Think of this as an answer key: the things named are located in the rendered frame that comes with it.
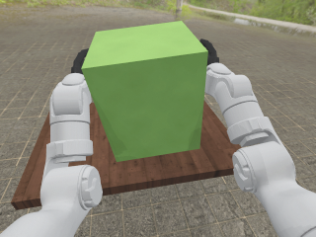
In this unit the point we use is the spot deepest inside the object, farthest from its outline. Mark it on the left robot upper arm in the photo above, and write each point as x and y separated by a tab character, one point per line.
67	195

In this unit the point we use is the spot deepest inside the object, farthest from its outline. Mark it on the robot right forearm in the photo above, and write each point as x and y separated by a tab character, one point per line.
244	118

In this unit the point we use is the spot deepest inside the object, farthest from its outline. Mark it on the robot left forearm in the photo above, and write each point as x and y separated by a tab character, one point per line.
69	119

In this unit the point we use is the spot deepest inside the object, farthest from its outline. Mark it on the robot left hand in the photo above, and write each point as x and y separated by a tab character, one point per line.
78	61

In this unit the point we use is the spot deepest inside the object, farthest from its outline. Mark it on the table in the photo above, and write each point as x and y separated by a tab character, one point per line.
213	159

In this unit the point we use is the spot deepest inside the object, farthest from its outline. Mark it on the carton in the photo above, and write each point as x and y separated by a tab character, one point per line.
148	84

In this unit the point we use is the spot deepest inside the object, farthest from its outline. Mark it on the robot right hand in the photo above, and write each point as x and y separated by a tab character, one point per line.
212	54

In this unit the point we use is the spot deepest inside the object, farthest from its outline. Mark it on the right robot upper arm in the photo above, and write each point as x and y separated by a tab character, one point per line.
266	171

